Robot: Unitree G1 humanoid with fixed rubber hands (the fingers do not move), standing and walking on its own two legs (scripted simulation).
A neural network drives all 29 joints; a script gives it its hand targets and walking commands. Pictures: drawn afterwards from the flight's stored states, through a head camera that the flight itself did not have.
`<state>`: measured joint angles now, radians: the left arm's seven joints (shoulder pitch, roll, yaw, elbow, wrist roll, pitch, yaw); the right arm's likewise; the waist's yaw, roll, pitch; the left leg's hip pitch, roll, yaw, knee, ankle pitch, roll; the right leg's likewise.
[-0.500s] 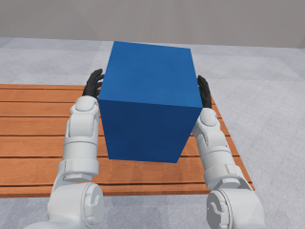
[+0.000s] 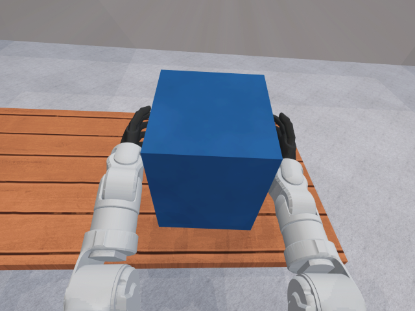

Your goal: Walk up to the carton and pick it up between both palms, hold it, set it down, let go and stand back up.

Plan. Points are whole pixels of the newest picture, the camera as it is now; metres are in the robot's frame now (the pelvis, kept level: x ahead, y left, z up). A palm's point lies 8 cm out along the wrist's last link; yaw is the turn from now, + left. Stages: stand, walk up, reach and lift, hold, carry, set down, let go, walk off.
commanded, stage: set down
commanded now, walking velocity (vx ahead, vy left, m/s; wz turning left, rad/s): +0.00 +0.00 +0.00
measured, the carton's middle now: (208, 155) +0.39 -0.01 +0.12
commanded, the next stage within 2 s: none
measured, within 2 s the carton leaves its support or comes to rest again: neither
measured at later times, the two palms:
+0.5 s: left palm (134, 153) +0.39 +0.14 +0.12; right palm (277, 161) +0.37 -0.15 +0.13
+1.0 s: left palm (138, 164) +0.39 +0.14 +0.09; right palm (275, 172) +0.37 -0.15 +0.10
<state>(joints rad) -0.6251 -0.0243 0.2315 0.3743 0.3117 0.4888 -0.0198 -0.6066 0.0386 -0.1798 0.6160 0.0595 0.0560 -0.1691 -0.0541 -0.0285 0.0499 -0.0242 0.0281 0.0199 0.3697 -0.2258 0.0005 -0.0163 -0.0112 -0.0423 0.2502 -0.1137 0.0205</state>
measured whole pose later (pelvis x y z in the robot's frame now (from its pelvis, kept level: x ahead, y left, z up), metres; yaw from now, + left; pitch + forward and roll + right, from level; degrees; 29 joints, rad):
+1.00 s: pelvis +0.02 +0.00 +0.00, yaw +0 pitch -5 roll -2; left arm -0.57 -0.04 0.27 0.58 0.31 0.31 -0.02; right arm -0.54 0.06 -0.20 0.73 -0.09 -0.05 -0.17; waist -0.05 -0.03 0.06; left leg -0.03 0.03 0.02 0.37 -0.25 0.00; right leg -0.02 -0.01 -0.04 0.24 -0.13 0.02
